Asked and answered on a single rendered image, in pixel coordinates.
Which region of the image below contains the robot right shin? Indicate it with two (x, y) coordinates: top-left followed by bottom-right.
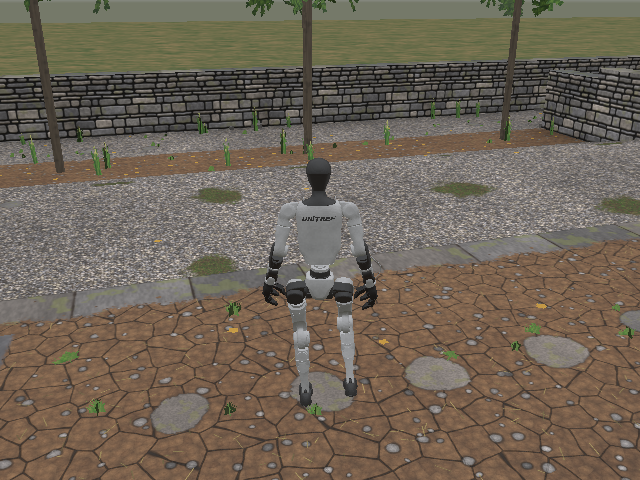
(340, 315), (355, 384)

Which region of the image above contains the robot left forearm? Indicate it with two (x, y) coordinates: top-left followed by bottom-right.
(265, 242), (283, 285)

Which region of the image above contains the left robot upper arm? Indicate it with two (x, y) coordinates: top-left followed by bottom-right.
(273, 202), (298, 257)

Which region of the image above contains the left robot hand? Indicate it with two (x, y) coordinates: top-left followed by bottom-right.
(262, 282), (286, 306)

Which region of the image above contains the humanoid robot head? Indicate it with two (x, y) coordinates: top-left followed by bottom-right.
(302, 158), (336, 206)

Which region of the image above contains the right robot hand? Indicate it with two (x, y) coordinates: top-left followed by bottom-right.
(354, 284), (378, 310)

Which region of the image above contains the robot right forearm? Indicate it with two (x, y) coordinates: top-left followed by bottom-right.
(356, 241), (376, 288)

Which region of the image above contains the right robot upper arm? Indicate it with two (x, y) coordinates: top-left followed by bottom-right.
(340, 201), (366, 257)

